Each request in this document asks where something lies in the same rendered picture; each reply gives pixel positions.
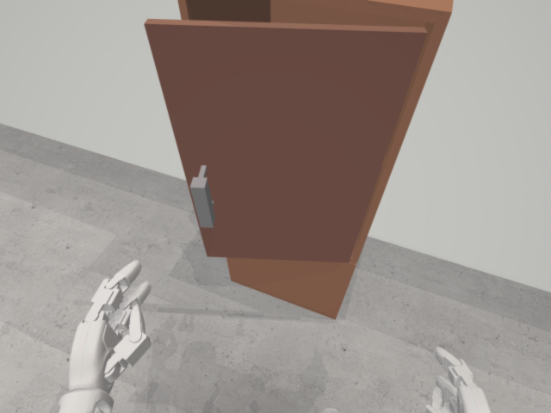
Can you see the handle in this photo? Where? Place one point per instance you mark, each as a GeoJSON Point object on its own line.
{"type": "Point", "coordinates": [202, 198]}

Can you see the robot left hand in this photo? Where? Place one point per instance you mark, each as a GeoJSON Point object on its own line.
{"type": "Point", "coordinates": [100, 333]}

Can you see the left robot forearm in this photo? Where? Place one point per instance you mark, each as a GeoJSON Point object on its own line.
{"type": "Point", "coordinates": [86, 400]}

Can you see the cupboard door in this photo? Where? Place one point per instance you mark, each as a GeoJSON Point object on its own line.
{"type": "Point", "coordinates": [293, 122]}

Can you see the robot right hand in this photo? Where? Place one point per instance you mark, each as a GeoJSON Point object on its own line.
{"type": "Point", "coordinates": [468, 398]}

